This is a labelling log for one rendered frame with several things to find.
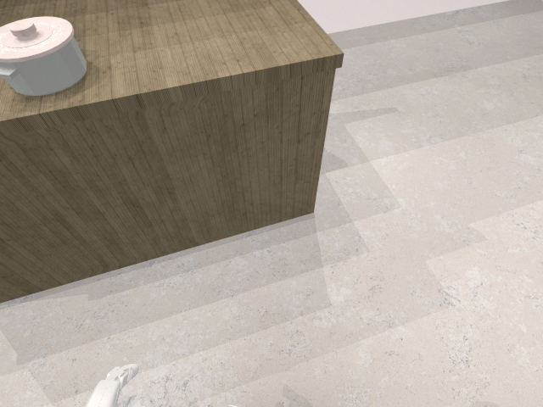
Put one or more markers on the table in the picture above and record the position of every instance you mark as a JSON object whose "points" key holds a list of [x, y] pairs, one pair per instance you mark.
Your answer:
{"points": [[196, 120]]}

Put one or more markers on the left robot hand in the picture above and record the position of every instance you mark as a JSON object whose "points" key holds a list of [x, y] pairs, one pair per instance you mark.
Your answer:
{"points": [[106, 393]]}

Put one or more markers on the knob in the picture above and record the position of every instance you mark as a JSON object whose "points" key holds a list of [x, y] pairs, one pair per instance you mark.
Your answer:
{"points": [[23, 28]]}

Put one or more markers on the lid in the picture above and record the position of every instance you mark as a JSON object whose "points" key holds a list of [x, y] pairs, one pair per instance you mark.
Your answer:
{"points": [[51, 34]]}

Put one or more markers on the pot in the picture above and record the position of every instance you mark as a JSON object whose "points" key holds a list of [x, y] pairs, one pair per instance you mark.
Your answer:
{"points": [[48, 74]]}

